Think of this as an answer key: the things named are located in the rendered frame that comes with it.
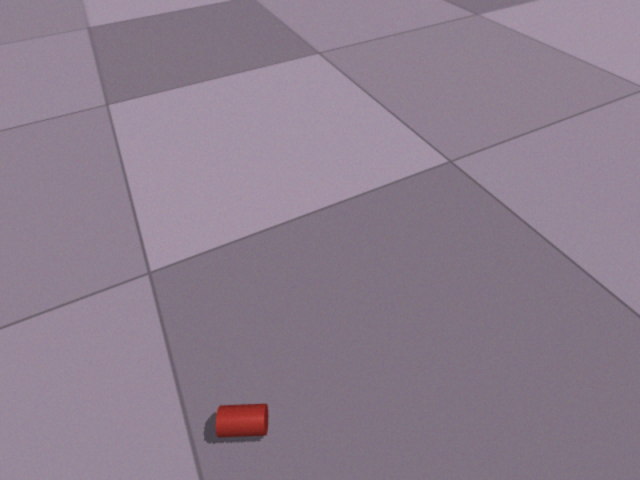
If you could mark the can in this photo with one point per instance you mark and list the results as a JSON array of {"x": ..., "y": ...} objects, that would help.
[{"x": 242, "y": 420}]

